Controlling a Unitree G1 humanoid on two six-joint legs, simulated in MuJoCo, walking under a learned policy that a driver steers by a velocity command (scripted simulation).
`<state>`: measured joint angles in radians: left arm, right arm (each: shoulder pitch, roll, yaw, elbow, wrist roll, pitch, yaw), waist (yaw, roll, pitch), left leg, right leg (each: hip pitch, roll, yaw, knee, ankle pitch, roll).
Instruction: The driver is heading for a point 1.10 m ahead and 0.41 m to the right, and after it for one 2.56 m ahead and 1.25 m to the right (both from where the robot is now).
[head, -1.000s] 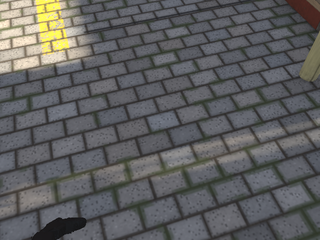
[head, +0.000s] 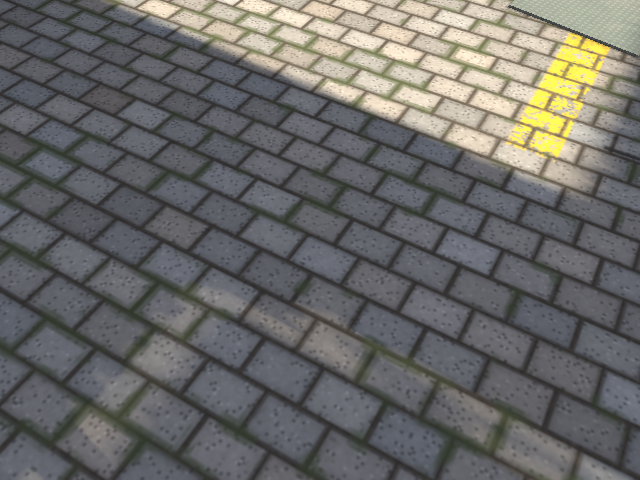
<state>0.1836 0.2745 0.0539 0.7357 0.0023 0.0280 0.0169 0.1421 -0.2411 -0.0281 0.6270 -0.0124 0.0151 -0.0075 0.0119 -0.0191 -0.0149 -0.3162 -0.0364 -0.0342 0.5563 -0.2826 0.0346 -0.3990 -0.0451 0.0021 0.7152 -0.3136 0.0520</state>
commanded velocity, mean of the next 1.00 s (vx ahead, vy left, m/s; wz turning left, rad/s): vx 0.22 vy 0.00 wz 0.03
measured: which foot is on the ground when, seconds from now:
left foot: down 0.00-0.62, up 0.64-0.86, down 0.88-1.00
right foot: up 0.00-0.00, down 0.02-0.88, up 0.90-1.00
